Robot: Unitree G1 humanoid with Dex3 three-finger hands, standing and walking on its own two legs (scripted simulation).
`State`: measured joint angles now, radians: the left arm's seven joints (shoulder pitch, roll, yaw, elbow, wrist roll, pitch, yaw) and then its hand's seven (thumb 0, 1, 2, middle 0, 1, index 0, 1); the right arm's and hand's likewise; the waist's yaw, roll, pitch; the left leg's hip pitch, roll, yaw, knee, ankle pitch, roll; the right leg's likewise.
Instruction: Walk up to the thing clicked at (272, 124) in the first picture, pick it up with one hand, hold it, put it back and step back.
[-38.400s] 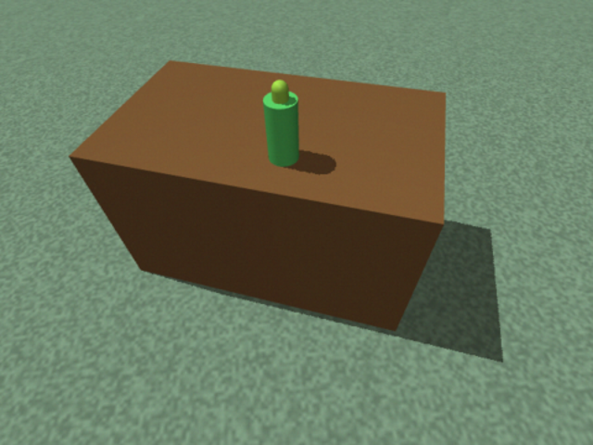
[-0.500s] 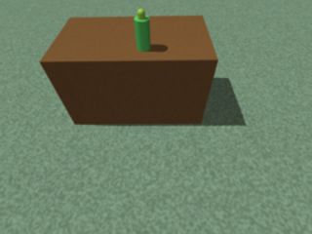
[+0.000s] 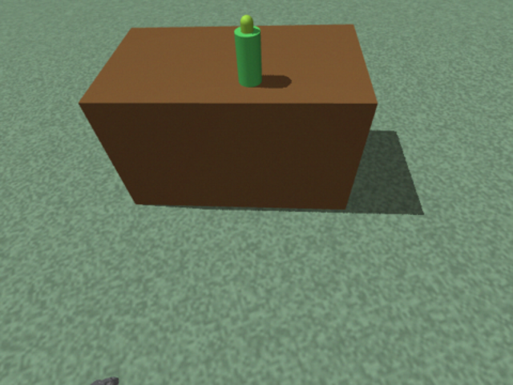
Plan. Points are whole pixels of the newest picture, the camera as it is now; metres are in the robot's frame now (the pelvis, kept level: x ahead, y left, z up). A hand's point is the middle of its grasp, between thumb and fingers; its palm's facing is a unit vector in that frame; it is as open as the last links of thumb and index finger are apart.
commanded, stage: step back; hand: left
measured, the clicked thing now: (248, 50) +1.13 +0.09 -0.05
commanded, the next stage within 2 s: stand in 0.24 s
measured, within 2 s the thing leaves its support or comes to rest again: neither
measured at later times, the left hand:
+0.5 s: hand out of the picture +0.09 +0.27 -0.14, palm faces -0.02 -0.94 -0.33, open 7.4 cm
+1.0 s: hand out of the picture +0.07 +0.26 -0.14, palm faces -0.06 -0.94 -0.34, open 7.4 cm
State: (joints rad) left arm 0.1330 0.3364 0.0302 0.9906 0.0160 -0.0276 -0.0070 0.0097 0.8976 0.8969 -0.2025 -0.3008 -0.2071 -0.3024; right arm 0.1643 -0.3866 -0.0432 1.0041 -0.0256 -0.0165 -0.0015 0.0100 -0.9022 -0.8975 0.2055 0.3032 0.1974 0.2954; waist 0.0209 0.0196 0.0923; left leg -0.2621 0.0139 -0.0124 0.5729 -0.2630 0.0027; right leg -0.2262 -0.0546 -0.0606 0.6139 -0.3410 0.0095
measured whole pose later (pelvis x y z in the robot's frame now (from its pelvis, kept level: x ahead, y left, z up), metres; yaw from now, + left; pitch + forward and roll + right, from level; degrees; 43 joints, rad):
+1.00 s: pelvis +0.00 +0.01 +0.02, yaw -1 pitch -2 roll +0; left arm 0.12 0.35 -0.01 1.15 0.01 -0.01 -0.02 0.01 0.90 0.90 -0.20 -0.30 -0.20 -0.30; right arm 0.12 -0.35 0.00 1.16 -0.02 -0.01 0.02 0.01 -0.90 -0.90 0.21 0.30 0.20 0.30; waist 0.00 0.01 0.05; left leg -0.15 0.02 0.01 0.33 -0.14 -0.02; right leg -0.10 -0.04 -0.04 0.32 -0.18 0.02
